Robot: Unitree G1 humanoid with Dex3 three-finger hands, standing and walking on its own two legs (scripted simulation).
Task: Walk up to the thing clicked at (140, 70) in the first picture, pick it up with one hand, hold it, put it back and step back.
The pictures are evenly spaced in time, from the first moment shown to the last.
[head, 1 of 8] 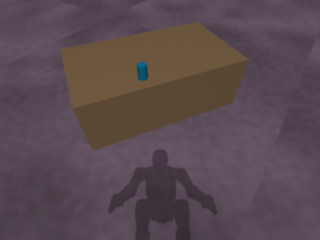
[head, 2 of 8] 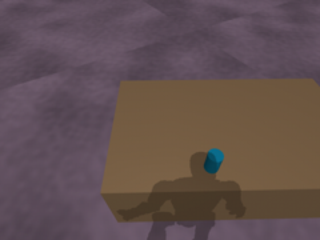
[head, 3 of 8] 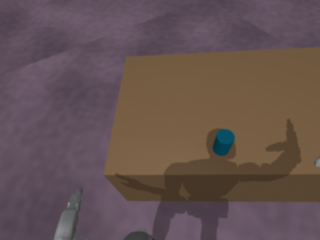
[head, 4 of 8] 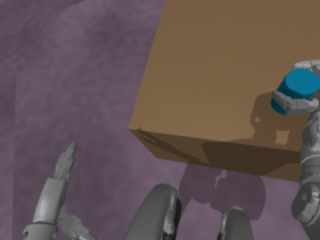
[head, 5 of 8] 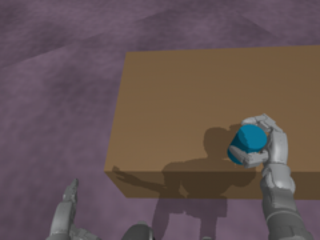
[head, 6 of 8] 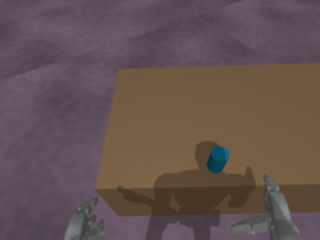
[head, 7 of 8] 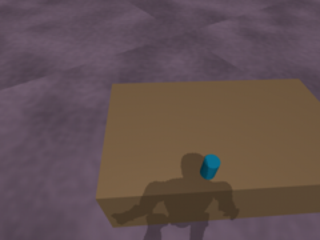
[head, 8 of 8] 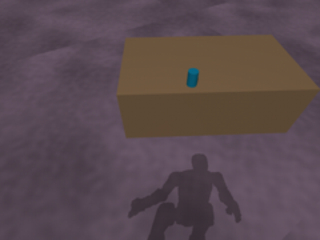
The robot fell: no
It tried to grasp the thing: yes
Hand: right
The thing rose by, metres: 0.27
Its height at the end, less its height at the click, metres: +0.00
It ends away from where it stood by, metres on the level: 0.03
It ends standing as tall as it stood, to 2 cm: yes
